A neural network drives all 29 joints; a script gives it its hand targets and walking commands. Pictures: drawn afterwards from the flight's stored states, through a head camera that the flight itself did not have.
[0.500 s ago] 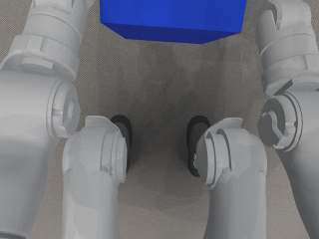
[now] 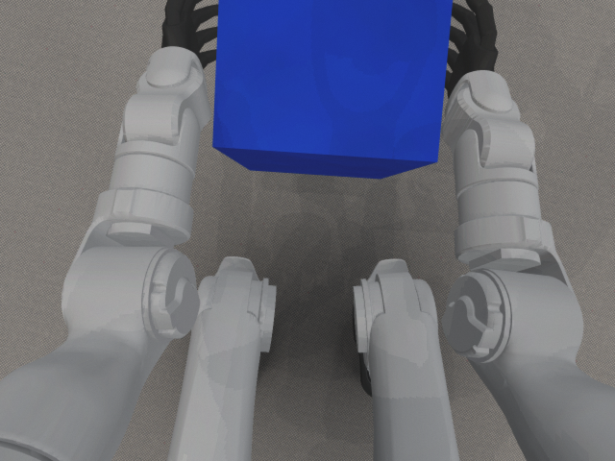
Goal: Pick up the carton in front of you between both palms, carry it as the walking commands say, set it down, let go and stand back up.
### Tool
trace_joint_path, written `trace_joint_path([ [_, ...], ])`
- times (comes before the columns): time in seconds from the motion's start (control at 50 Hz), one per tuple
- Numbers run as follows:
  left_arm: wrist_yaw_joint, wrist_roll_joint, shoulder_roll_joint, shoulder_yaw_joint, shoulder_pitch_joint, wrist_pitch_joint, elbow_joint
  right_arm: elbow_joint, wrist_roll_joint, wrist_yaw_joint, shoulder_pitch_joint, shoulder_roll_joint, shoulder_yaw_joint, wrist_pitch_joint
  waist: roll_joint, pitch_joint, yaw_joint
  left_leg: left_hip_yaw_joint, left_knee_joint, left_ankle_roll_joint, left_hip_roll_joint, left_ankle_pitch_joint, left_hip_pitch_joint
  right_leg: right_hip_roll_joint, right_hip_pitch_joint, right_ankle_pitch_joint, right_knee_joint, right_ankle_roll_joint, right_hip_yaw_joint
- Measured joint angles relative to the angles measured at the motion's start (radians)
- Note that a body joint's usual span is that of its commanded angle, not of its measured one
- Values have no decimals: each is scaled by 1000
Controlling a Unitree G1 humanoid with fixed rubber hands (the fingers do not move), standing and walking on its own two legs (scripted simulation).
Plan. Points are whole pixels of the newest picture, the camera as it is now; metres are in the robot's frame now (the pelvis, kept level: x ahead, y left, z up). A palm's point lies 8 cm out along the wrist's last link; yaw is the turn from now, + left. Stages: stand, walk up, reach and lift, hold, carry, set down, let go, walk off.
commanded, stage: reach and lift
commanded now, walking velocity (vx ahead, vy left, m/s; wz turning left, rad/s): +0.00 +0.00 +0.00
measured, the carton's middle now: (324, 86) +0.54 -0.01 -0.16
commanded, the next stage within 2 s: none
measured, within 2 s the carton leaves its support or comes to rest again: neither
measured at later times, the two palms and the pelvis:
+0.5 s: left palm (103, 19) +0.49 +0.14 +0.06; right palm (569, 47) +0.49 -0.16 +0.06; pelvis +0.00 +0.00 +0.12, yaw +0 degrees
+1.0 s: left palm out of the picture +0.44 +0.15 +0.23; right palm out of the picture +0.44 -0.15 +0.23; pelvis +0.05 +0.00 +0.26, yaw +0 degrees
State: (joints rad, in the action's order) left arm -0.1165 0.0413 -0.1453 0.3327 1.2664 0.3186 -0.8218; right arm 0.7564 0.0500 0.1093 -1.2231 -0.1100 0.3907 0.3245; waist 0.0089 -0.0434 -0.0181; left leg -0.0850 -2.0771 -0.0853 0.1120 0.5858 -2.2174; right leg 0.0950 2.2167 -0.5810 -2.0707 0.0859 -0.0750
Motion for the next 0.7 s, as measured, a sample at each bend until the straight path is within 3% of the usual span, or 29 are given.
trace_joint_path([
  [0.1,44,139,51,120,-21,25,-38,31,141,-45,23,52,106,27,4,95,0,-6,124,7,2,-48,56,0,-57,46,124,-8,-3],
  [0.22,64,209,85,173,-42,41,-10,8,206,-69,37,77,149,46,5,134,1,-11,238,12,4,-95,111,7,-112,95,239,-9,-11],
  [0.48,72,185,140,134,-199,97,154,-130,180,-77,179,122,101,96,2,199,5,-19,400,15,3,-106,272,7,-272,106,401,-10,-23],
  [0.7,68,176,192,105,-396,75,169,-140,171,-76,377,166,68,71,1,270,5,-29,582,28,-6,-98,542,0,-543,98,584,-23,-30],
])
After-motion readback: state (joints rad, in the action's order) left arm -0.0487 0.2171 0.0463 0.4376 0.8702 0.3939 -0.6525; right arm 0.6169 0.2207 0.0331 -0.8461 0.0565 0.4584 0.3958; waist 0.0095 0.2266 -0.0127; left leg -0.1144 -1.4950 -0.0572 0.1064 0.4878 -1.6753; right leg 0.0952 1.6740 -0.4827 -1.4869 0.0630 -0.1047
